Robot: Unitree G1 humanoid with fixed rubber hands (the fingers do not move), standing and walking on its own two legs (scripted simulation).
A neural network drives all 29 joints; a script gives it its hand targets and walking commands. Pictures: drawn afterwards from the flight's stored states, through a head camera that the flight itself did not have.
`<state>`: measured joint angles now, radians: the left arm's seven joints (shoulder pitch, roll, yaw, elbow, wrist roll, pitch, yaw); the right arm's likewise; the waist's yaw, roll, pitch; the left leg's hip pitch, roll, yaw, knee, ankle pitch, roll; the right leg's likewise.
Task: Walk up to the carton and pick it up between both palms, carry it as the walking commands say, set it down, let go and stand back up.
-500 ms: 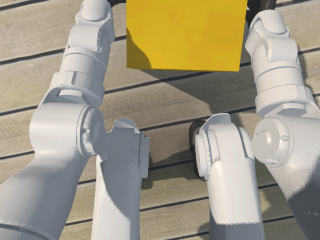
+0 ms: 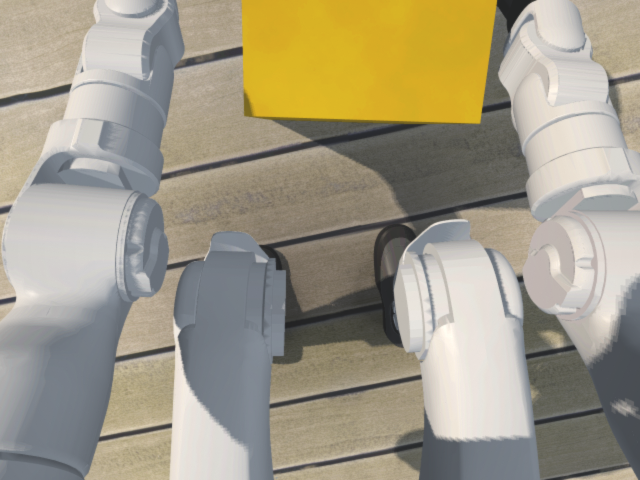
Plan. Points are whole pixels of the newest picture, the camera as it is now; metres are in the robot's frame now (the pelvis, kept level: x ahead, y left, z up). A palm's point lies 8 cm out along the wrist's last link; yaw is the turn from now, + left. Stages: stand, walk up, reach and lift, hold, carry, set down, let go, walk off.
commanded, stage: set down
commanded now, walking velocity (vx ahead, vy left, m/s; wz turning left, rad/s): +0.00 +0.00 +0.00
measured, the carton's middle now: (353, 19) +0.53 -0.04 -0.25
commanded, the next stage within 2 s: let go in 1.52 s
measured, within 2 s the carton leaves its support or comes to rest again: neither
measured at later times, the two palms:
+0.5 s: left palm out of the picture +0.57 +0.15 -0.09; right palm out of the picture +0.53 -0.21 -0.09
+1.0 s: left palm out of the picture +0.57 +0.15 +0.06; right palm out of the picture +0.53 -0.21 +0.06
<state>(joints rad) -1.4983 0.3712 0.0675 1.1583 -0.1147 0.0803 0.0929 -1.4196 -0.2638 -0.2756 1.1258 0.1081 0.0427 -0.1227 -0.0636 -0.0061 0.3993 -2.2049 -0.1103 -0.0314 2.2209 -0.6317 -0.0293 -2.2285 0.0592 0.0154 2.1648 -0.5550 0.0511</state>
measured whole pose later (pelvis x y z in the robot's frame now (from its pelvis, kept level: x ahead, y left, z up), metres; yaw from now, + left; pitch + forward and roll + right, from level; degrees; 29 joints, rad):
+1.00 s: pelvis +0.03 -0.01 +0.17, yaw +0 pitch +47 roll +0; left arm -1.22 0.31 0.21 0.91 0.01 0.17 0.04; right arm -1.10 -0.17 -0.32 0.77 0.04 0.16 -0.12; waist -0.07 0.00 -0.03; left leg -1.89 -0.07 -0.04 1.59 -0.52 -0.02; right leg -1.92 0.05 0.04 1.55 -0.45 0.02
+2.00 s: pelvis +0.10 -0.01 +0.36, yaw +1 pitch +28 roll +0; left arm -0.35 0.15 0.18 0.60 0.10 0.06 0.00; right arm -0.25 -0.17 -0.16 0.53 -0.04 0.05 0.08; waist -0.05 -0.01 -0.06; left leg -0.89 -0.04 -0.08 0.69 -0.29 -0.01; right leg -0.92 0.04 0.05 0.69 -0.25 0.00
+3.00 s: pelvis +0.13 -0.01 +0.39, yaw +0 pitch -3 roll +0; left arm 0.21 0.25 0.07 0.64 0.02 0.03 0.01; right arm 0.20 -0.27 -0.05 0.58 -0.01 0.05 0.00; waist 0.00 0.02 0.02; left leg -0.14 -0.02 -0.06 0.53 -0.34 0.01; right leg -0.17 0.04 0.05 0.52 -0.30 -0.01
